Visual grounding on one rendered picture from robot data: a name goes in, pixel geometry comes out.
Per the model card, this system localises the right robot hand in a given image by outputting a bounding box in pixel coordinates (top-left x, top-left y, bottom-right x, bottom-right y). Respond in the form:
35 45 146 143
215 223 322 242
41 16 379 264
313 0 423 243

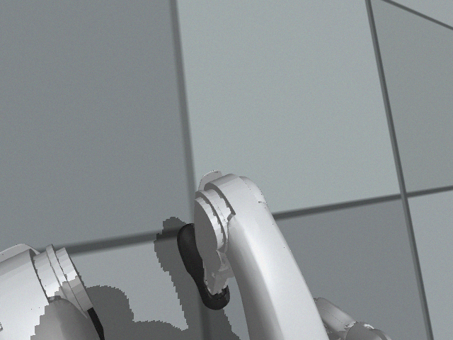
314 297 358 340

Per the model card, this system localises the left robot foot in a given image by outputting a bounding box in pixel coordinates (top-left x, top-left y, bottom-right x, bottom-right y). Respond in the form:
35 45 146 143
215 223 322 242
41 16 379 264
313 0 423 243
87 308 105 340

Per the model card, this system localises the right robot foot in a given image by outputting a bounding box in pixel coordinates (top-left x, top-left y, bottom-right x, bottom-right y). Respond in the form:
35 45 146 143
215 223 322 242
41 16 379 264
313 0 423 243
177 223 230 310

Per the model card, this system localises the right robot arm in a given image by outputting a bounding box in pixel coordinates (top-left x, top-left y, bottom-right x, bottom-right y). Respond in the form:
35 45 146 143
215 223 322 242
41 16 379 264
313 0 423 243
345 322 391 340

